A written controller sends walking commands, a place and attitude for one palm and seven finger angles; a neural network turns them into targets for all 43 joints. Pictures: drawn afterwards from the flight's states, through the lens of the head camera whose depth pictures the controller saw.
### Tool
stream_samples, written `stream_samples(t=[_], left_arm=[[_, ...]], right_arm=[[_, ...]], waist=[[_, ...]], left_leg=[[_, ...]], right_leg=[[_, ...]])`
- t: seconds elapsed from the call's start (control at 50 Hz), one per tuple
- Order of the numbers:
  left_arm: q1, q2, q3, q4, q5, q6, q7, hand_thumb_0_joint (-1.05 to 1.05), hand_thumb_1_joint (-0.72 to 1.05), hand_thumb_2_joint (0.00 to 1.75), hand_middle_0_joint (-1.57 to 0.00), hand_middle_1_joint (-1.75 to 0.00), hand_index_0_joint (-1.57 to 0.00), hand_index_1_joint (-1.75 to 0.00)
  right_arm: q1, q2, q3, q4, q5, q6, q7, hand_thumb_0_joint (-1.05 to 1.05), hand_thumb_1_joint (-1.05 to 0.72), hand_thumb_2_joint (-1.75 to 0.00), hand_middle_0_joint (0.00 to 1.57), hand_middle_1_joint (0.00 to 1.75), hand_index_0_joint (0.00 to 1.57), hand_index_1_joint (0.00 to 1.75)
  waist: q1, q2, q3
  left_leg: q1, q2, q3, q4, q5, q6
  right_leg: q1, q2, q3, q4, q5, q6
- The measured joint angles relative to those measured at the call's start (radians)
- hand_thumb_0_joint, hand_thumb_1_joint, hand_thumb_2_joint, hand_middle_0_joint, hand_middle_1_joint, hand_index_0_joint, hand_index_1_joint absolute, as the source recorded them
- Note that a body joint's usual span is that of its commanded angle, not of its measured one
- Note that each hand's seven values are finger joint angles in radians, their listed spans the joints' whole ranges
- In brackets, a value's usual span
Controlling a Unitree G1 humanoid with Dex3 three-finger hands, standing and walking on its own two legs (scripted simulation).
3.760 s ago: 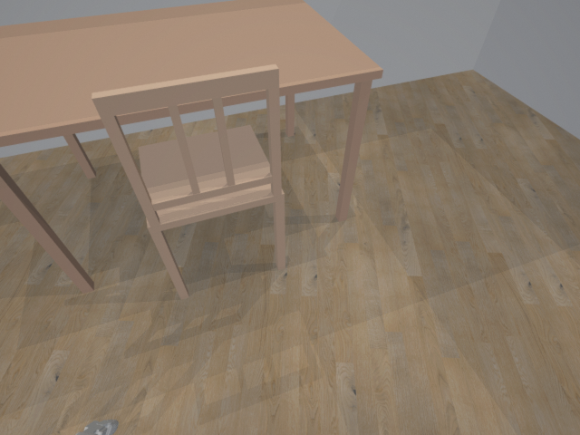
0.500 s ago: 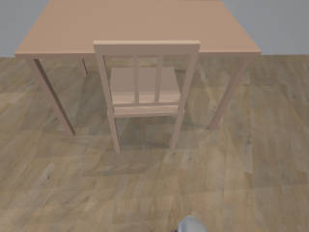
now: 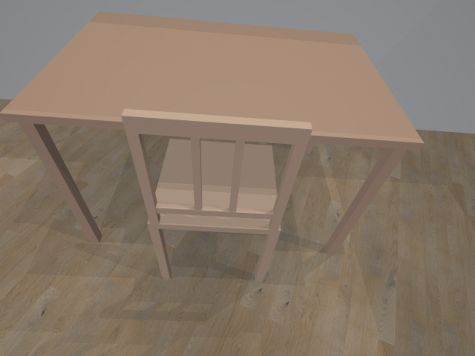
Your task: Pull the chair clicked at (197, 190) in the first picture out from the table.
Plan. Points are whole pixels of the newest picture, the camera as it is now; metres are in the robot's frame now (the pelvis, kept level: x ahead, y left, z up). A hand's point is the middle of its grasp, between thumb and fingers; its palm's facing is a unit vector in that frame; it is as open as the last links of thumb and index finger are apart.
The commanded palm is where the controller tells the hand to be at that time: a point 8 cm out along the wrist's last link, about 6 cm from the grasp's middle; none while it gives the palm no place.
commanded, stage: take the last steps up to it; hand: left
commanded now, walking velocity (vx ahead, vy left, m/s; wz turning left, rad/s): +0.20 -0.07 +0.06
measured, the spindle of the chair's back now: (197, 176) +0.56 +0.14 -0.10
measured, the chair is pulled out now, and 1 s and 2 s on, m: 0.00 0.00 0.00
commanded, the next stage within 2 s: come to a stop and stand still in 0.12 s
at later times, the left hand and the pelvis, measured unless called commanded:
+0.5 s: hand out of the picture +0.15 +0.13 -0.17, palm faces +0.05 -0.97 -0.24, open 7.3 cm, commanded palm none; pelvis +0.12 -0.05 +0.00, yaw +2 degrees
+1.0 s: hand out of the picture +0.07 +0.21 -0.18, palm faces +0.09 -0.98 -0.18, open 7.4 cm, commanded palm none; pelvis +0.07 +0.02 +0.01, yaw +1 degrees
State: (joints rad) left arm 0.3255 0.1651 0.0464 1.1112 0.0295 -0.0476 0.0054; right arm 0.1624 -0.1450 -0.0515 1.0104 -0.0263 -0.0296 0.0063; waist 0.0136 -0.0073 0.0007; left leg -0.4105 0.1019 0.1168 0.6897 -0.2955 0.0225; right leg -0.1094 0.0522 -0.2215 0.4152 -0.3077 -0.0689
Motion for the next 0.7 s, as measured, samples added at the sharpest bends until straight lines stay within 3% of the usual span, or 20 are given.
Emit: stream_samples(t=[0.04,0.1,0.14,0.18,0.28,0.32,0.38,0.44,0.48,0.54,0.6,0.66,0.7], left_arm=[[0.029,0.000,-0.001,0.013,-0.006,0.006,-0.004,0.00,0.91,0.90,-0.20,-0.30,-0.20,-0.30],[0.040,-0.001,-0.001,0.026,-0.006,0.030,-0.013,0.00,0.91,0.90,-0.20,-0.30,-0.20,-0.30],[0.031,-0.003,0.003,0.026,-0.002,0.039,-0.017,0.00,0.91,0.90,-0.20,-0.30,-0.20,-0.30],[0.013,-0.005,0.008,0.016,-0.001,0.041,-0.019,0.00,0.91,0.90,-0.20,-0.30,-0.20,-0.30],[-0.034,-0.008,0.009,-0.023,-0.003,0.044,-0.012,0.00,0.91,0.90,-0.20,-0.30,-0.20,-0.30],[-0.053,-0.005,0.005,-0.029,-0.002,0.043,0.000,0.00,0.91,0.90,-0.20,-0.30,-0.20,-0.30],[-0.061,0.013,-0.001,-0.030,-0.004,0.027,0.008,0.01,0.92,0.90,-0.20,-0.30,-0.20,-0.30],[-0.081,-0.004,-0.010,-0.013,-0.005,0.027,0.016,0.00,0.92,0.90,-0.20,-0.30,-0.20,-0.30],[-0.102,-0.014,-0.011,-0.015,-0.004,0.033,0.022,0.01,0.93,0.90,-0.20,-0.30,-0.20,-0.30],[-0.139,-0.021,-0.004,-0.041,-0.001,0.037,0.034,0.01,0.93,0.90,-0.20,-0.30,-0.20,-0.30],[-0.163,-0.022,0.003,-0.071,0.001,0.045,0.043,0.00,0.92,0.90,-0.20,-0.30,-0.20,-0.30],[-0.166,-0.010,0.009,-0.093,0.007,0.057,0.048,0.00,0.91,0.90,-0.20,-0.30,-0.20,-0.30],[-0.161,0.004,0.015,-0.102,0.012,0.068,0.046,0.00,0.91,0.90,-0.20,-0.30,-0.20,-0.30]], right_arm=[[-0.006,0.013,0.009,0.000,-0.004,-0.015,-0.003,0.00,-0.91,-0.90,0.19,0.30,0.19,0.29],[0.004,0.035,0.023,-0.002,-0.006,-0.032,-0.015,0.00,-0.91,-0.90,0.19,0.30,0.20,0.29],[0.024,0.038,0.010,-0.001,0.008,-0.040,-0.039,-0.01,-0.93,-0.90,0.20,0.30,0.20,0.29],[0.042,0.022,0.007,0.011,0.010,-0.042,-0.049,-0.02,-0.95,-0.90,0.20,0.30,0.20,0.30],[0.091,-0.002,0.011,0.059,0.006,-0.019,-0.043,-0.02,-0.95,-0.90,0.20,0.30,0.20,0.29],[0.102,-0.001,0.015,0.075,0.004,-0.007,-0.042,-0.01,-0.94,-0.90,0.20,0.30,0.20,0.29],[0.121,0.011,0.022,0.097,0.010,0.011,-0.040,-0.01,-0.93,-0.90,0.20,0.30,0.20,0.29],[0.117,-0.001,0.010,0.105,0.024,0.036,-0.038,0.00,-0.92,-0.90,0.20,0.30,0.20,0.29],[0.106,-0.012,-0.001,0.098,0.027,0.055,-0.042,0.00,-0.92,-0.90,0.20,0.30,0.20,0.29],[0.073,-0.024,-0.011,0.083,0.026,0.078,-0.043,0.00,-0.92,-0.90,0.20,0.30,0.20,0.29],[0.033,-0.038,-0.020,0.056,0.023,0.095,-0.037,0.00,-0.92,-0.90,0.19,0.30,0.20,0.29],[-0.005,-0.047,-0.026,0.021,0.020,0.103,-0.027,0.00,-0.91,-0.90,0.19,0.30,0.19,0.29],[-0.021,-0.047,-0.026,-0.002,0.020,0.095,-0.022,0.00,-0.91,-0.90,0.19,0.30,0.19,0.29]], waist=[[0.005,-0.021,0.007],[0.005,-0.058,0.025],[0.000,-0.063,0.032],[0.000,-0.061,0.037],[0.000,-0.035,0.043],[-0.009,-0.025,0.052],[-0.015,-0.035,0.054],[-0.031,0.011,0.047],[-0.037,0.037,0.051],[-0.022,0.040,0.074],[-0.005,0.035,0.092],[0.004,0.018,0.096],[0.007,0.000,0.091]], left_leg=[[0.059,-0.022,0.009,-0.083,0.035,0.017],[0.094,-0.047,0.036,-0.074,0.008,0.032],[0.137,-0.058,0.042,-0.127,0.017,0.026],[0.178,-0.068,0.042,-0.195,0.039,0.022],[0.245,-0.063,0.024,-0.292,0.059,0.003],[0.256,-0.054,0.013,-0.280,0.042,-0.013],[0.254,-0.052,0.009,-0.204,-0.022,-0.045],[0.236,-0.034,-0.024,-0.131,-0.079,-0.053],[0.200,-0.045,-0.040,-0.040,-0.162,-0.054],[0.112,-0.086,-0.066,0.176,-0.253,-0.058],[0.035,-0.113,-0.082,0.316,-0.251,-0.065],[0.005,-0.114,-0.091,0.316,-0.216,-0.069],[0.024,-0.105,-0.093,0.235,-0.192,-0.066]], right_leg=[[-0.004,-0.015,0.007,0.078,-0.062,0.010],[-0.138,-0.048,0.087,0.430,-0.146,0.018],[-0.234,-0.062,0.134,0.609,-0.127,0.027],[-0.306,-0.087,0.163,0.668,-0.076,0.043],[-0.350,-0.141,0.181,0.479,-0.011,0.073],[-0.317,-0.144,0.179,0.348,0.023,0.080],[-0.227,-0.147,0.177,0.147,0.176,0.088],[-0.210,-0.127,0.156,0.170,0.056,0.086],[-0.205,-0.124,0.142,0.171,0.040,0.081],[-0.197,-0.135,0.138,0.149,0.062,0.075],[-0.191,-0.147,0.135,0.117,0.093,0.081],[-0.203,-0.159,0.142,0.101,0.119,0.095],[-0.216,-0.166,0.150,0.104,0.130,0.106]])
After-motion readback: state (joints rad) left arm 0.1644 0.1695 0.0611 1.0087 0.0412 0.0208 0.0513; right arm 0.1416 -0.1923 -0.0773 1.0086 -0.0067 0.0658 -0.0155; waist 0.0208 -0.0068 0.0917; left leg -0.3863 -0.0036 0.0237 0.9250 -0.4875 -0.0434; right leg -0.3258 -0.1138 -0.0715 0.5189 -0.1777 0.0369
